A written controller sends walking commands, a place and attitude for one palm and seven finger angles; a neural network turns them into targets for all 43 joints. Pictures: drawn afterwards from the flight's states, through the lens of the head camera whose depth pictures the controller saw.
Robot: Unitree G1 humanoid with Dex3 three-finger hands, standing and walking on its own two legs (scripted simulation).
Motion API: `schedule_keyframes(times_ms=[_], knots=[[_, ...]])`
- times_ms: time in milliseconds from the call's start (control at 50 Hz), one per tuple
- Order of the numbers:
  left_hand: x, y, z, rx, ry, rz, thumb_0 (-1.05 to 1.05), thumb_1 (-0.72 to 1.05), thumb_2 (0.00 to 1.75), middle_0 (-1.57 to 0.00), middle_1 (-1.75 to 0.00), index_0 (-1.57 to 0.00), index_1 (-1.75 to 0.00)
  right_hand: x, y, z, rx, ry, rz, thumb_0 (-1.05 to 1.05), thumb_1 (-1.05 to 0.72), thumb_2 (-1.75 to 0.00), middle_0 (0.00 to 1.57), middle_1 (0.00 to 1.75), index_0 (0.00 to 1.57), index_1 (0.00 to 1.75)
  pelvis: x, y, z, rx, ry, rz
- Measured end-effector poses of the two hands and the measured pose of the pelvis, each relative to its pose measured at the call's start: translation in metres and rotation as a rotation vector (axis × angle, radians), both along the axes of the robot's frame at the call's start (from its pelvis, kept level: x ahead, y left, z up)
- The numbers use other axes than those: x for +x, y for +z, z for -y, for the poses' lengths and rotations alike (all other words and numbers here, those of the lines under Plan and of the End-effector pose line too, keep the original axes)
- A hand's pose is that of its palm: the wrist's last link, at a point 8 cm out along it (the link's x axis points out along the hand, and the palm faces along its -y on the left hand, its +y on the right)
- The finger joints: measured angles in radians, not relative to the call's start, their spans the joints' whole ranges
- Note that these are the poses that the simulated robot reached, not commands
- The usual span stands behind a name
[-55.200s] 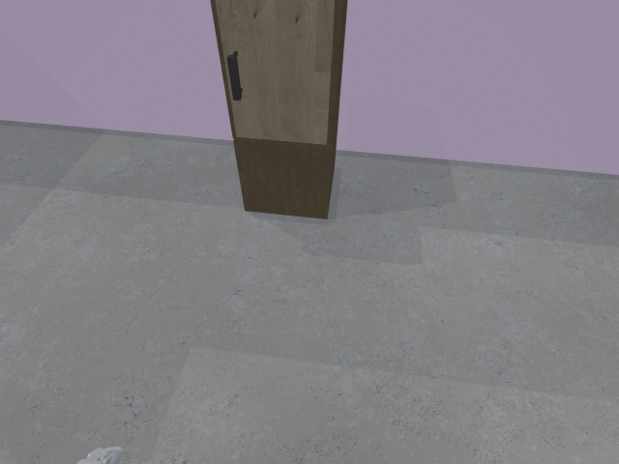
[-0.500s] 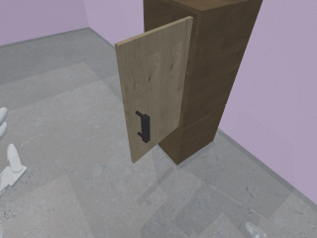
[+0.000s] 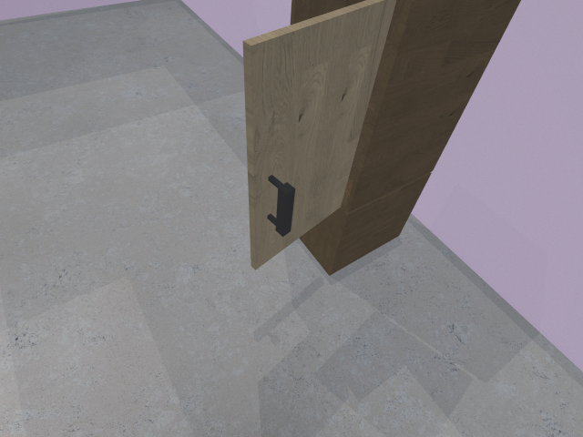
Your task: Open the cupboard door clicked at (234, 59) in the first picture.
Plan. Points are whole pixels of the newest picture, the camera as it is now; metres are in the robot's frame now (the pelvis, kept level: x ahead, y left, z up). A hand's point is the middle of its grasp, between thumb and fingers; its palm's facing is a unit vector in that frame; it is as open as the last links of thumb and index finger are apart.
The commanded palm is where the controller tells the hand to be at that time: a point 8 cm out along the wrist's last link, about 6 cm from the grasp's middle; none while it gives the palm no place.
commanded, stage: let the arm hang, fingers relaxed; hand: left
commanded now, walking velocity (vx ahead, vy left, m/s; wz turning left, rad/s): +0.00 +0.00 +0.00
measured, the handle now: (278, 205) +0.57 +0.06 -0.09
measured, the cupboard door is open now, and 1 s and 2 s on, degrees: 100 100 100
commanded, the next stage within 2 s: look to check the result in 0.74 s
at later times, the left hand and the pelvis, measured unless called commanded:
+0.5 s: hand out of the picture +0.02 +0.18 -0.17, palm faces +0.02 -0.98 -0.22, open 7.3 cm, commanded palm none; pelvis +0.01 +0.00 +0.00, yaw +0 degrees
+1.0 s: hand out of the picture +0.01 +0.16 -0.17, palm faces +0.02 -0.98 -0.19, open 7.3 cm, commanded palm none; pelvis +0.03 -0.01 +0.01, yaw -1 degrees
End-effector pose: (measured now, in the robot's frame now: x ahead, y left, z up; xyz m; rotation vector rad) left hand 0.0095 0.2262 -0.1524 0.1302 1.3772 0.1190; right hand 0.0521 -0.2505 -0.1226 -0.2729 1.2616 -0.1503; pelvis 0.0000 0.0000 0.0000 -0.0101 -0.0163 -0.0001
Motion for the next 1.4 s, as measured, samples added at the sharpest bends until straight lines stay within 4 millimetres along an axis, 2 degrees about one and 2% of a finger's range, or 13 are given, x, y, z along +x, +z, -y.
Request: schedule_keyframes(times_ms=[60, 120, 160, 220, 300, 420, 520, 600, 700, 840, 1060, 1400], knots=[[-0.038, 0.001, -0.003, 0.0, 0.034, -0.109, 0.0, 0.98, 0.89, -0.2, -0.3, -0.21, -0.29, -0.027, -0.004, -0.005, 0.005, -0.024, -0.099, 0.01, -0.91, -0.9, 0.2, 0.3, 0.2, 0.29, 0.001, 0.002, -0.001, -0.005, 0.006, -0.001], [-0.064, 0.007, -0.007, 0.015, 0.057, -0.183, 0.0, 0.96, 0.89, -0.2, -0.3, -0.21, -0.29, -0.048, -0.009, -0.012, 0.023, -0.046, -0.164, 0.01, -0.91, -0.9, 0.2, 0.3, 0.2, 0.29, 0.003, 0.003, -0.003, -0.006, 0.008, 0.001], [-0.074, 0.012, -0.011, 0.03, 0.066, -0.212, 0.0, 0.95, 0.89, -0.2, -0.3, -0.21, -0.29, -0.057, -0.012, -0.018, 0.04, -0.058, -0.188, 0.01, -0.91, -0.9, 0.2, 0.3, 0.2, 0.29, 0.004, 0.004, -0.004, -0.005, 0.008, 0.003], [-0.077, 0.017, -0.015, 0.051, 0.068, -0.225, 0.0, 0.93, 0.89, -0.2, -0.3, -0.2, -0.29, -0.065, -0.017, -0.027, 0.068, -0.071, -0.204, 0.01, -0.91, -0.9, 0.2, 0.3, 0.2, 0.29, 0.004, 0.004, -0.005, -0.002, 0.006, 0.006], [-0.065, 0.019, -0.018, 0.071, 0.059, -0.192, 0.0, 0.92, 0.89, -0.2, -0.3, -0.2, -0.29, -0.067, -0.022, -0.038, 0.103, -0.083, -0.197, 0.0, -0.91, -0.9, 0.2, 0.3, 0.2, 0.29, 0.005, 0.004, -0.006, 0.002, 0.002, 0.009], [-0.025, 0.017, -0.014, 0.072, 0.033, -0.083, 0.0, 0.92, 0.89, -0.2, -0.3, -0.2, -0.29, -0.059, -0.027, -0.047, 0.136, -0.093, -0.159, 0.0, -0.91, -0.9, 0.2, 0.3, 0.2, 0.29, 0.007, 0.004, -0.005, 0.008, -0.004, 0.012], [0.008, 0.015, -0.002, 0.05, 0.011, 0.001, 0.0, 0.91, 0.89, -0.2, -0.3, -0.2, -0.29, -0.055, -0.027, -0.046, 0.135, -0.1, -0.142, 0.01, -0.91, -0.9, 0.2, 0.3, 0.2, 0.29, 0.01, 0.004, -0.004, 0.012, -0.007, 0.013], [0.021, 0.014, 0.003, 0.046, 0.0, 0.024, 0.0, 0.93, 0.89, -0.2, -0.3, -0.2, -0.29, -0.055, -0.025, -0.043, 0.131, -0.11, -0.138, 0.01, -0.91, -0.9, 0.2, 0.3, 0.2, 0.29, 0.013, 0.004, -0.001, 0.014, -0.011, 0.011], [0.023, 0.013, 0.005, 0.041, 0.0, 0.013, 0.0, 0.93, 0.89, -0.2, -0.3, -0.2, -0.29, -0.056, -0.024, -0.04, 0.128, -0.116, -0.153, 0.0, -0.91, -0.9, 0.2, 0.3, 0.2, 0.29, 0.017, 0.004, 0.002, 0.015, -0.011, 0.007], [0.012, 0.013, 0.012, 0.036, 0.015, -0.036, 0.0, 0.92, 0.89, -0.2, -0.3, -0.2, -0.29, -0.054, -0.024, -0.035, 0.124, -0.118, -0.176, 0.0, -0.91, -0.9, 0.2, 0.3, 0.2, 0.29, 0.023, 0.005, 0.006, 0.015, -0.012, 0.004], [0.001, 0.013, 0.023, 0.028, 0.032, -0.083, 0.0, 0.91, 0.89, -0.2, -0.3, -0.2, -0.29, -0.034, -0.024, -0.026, 0.118, -0.106, -0.159, 0.0, -0.91, -0.9, 0.2, 0.3, 0.2, 0.29, 0.032, 0.005, 0.012, 0.016, -0.012, 0.006], [0.022, 0.014, 0.031, 0.037, 0.027, -0.039, 0.0, 0.91, 0.89, -0.2, -0.3, -0.2, -0.29, -0.015, -0.023, -0.01, 0.104, -0.096, -0.129, 0.0, -0.91, -0.9, 0.2, 0.3, 0.2, 0.29, 0.041, 0.006, 0.023, 0.019, -0.012, 0.009]])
